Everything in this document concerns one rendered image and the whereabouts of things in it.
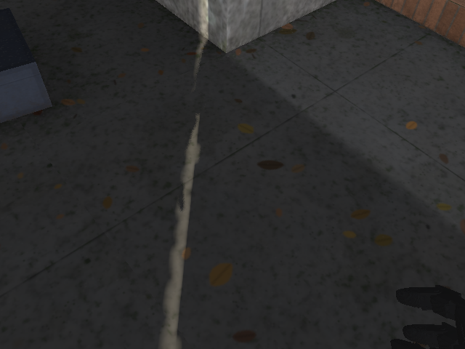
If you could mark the right robot hand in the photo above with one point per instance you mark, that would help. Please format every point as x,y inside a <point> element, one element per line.
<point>442,301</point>

